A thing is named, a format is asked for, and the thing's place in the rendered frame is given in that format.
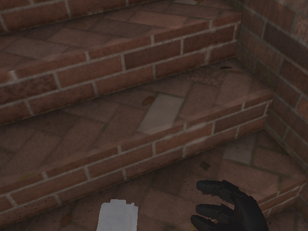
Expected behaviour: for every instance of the robot right hand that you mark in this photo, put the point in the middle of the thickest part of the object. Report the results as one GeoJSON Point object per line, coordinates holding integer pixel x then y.
{"type": "Point", "coordinates": [246, 216]}

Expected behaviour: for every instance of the robot left thigh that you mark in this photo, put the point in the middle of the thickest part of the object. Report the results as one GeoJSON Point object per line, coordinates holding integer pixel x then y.
{"type": "Point", "coordinates": [118, 216]}

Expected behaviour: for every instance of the left robot shin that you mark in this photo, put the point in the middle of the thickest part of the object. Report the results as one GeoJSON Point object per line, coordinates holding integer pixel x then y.
{"type": "Point", "coordinates": [105, 203]}

